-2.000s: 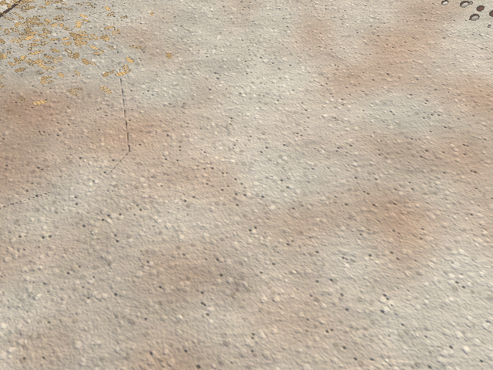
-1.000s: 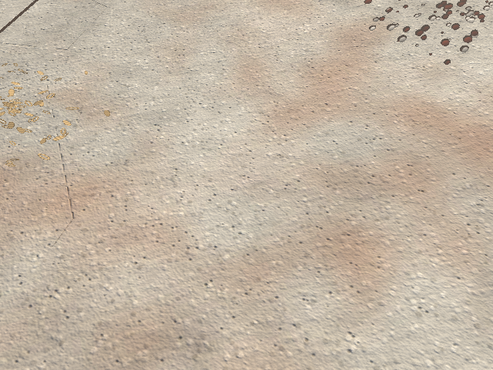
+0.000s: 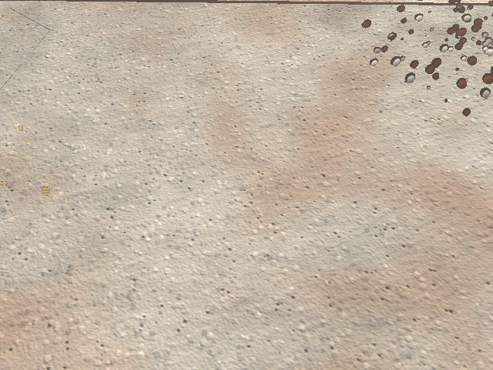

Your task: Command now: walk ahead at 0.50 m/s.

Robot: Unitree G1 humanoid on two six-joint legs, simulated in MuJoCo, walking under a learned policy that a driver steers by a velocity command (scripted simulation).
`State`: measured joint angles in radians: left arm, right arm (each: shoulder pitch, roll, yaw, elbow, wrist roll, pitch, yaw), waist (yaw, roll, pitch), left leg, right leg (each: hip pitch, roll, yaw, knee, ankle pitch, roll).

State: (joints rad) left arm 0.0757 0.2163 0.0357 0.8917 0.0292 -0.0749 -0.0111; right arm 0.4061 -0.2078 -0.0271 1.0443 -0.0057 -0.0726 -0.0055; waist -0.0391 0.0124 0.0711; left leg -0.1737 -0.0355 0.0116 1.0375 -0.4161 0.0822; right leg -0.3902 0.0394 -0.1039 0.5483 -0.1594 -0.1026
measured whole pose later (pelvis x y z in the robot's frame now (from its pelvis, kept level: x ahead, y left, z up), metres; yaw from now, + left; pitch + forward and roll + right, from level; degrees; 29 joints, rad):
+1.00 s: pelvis +0.54 +0.05 +0.01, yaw +19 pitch +2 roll +0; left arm -0.04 0.23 0.02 0.75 0.02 -0.06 -0.02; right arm 0.47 -0.24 -0.07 0.95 -0.02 -0.05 -0.01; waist -0.11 -0.02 0.03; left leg 0.03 -0.13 -0.21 0.34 -0.38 0.10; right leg -0.52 -0.01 0.02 0.54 -0.10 0.01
